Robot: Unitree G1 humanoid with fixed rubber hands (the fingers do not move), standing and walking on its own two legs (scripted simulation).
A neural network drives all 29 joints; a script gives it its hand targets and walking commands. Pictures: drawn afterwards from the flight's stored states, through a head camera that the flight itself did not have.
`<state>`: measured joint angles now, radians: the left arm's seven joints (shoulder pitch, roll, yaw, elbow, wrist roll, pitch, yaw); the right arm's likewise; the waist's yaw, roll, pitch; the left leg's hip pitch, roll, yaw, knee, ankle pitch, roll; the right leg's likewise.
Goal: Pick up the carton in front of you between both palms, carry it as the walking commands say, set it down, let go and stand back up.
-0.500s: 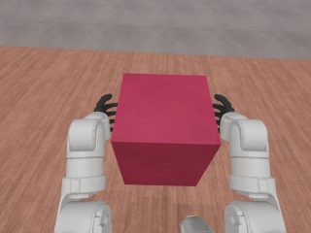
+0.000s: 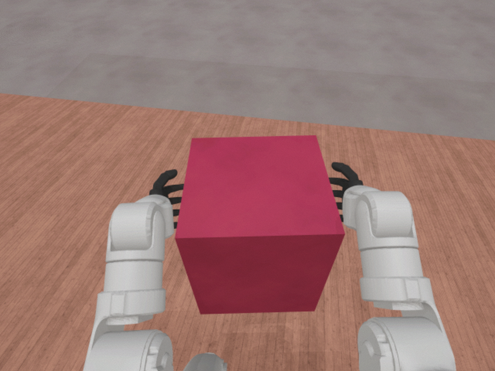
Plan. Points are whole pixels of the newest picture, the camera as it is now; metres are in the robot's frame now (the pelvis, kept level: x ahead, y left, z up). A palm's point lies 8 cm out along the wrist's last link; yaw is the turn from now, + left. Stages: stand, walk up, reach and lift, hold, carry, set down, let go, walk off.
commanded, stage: carry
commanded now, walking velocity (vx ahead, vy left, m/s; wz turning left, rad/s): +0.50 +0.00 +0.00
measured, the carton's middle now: (255, 228) +0.35 +0.02 +0.01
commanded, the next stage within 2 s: none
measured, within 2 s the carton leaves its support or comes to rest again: neither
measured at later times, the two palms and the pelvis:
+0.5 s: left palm (197, 97) +0.68 +0.16 +0.06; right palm (326, 104) +0.66 -0.14 +0.06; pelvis +0.32 +0.04 -0.05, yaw -2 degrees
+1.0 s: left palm (214, 67) +0.96 +0.15 -0.02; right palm (309, 63) +0.98 -0.15 -0.02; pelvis +0.63 -0.01 -0.11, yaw +0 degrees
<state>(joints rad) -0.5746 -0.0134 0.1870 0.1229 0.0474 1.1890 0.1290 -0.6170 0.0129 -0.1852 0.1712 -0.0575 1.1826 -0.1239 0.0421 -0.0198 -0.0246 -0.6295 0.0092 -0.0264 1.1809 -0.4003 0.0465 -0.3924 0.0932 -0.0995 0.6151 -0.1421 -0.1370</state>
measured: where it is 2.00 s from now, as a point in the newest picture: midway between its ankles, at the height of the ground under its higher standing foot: (257, 193)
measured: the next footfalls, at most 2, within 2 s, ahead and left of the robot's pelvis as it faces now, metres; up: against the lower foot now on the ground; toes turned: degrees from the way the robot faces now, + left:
left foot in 0.32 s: +0.38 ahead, +0.06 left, -0.05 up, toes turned -1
right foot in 0.86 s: +0.69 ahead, -0.04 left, -0.11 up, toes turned -1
